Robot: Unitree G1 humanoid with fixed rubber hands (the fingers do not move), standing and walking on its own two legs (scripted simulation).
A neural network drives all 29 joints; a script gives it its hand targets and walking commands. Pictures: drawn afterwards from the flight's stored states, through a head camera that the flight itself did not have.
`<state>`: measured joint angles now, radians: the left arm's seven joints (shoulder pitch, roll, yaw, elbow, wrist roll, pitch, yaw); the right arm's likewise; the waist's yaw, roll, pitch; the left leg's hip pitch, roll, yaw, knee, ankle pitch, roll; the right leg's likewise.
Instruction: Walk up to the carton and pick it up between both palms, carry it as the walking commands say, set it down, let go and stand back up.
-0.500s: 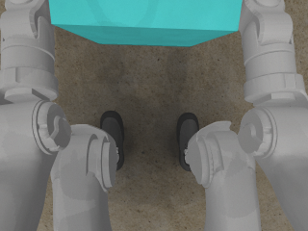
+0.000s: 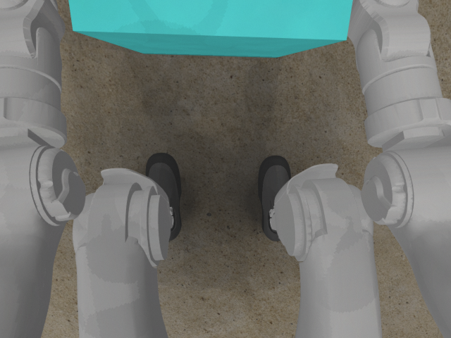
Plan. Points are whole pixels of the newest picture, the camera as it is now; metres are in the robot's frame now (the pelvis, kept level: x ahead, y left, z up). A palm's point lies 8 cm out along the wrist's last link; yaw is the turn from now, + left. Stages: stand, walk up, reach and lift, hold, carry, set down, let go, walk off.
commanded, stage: set down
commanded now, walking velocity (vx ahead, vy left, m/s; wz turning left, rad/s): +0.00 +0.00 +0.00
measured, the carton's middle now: out of the picture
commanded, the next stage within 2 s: let go in 1.62 s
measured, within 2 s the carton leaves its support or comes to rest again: neither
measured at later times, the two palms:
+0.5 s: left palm out of the picture +0.55 +0.27 -0.16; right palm out of the picture +0.55 -0.17 -0.17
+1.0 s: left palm out of the picture +0.56 +0.28 +0.00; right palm out of the picture +0.57 -0.17 -0.02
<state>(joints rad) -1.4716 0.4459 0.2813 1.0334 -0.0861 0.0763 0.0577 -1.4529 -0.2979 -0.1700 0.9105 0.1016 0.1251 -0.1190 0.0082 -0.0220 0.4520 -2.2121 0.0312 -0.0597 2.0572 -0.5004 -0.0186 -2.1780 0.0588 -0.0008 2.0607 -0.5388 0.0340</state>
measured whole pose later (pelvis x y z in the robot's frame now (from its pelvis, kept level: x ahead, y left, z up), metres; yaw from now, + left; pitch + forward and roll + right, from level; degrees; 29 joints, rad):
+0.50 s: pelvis +0.00 +0.00 +0.01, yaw +0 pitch +33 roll -2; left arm -1.46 0.54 0.25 0.93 -0.16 0.12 0.04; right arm -1.45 -0.38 -0.16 0.92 0.16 0.16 -0.12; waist 0.01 -0.02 0.52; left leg -2.13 0.03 -0.06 2.06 -0.51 -0.02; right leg -2.09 0.06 0.00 2.06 -0.55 0.03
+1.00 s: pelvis +0.00 +0.00 +0.07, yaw +1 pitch +25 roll -2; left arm -1.44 0.54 0.25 0.85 -0.16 0.31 0.02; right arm -1.38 -0.40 -0.16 0.80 0.17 0.33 -0.12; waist 0.01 -0.02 0.50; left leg -1.79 0.03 -0.05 1.90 -0.54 -0.02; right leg -1.75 0.04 0.00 1.90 -0.59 0.03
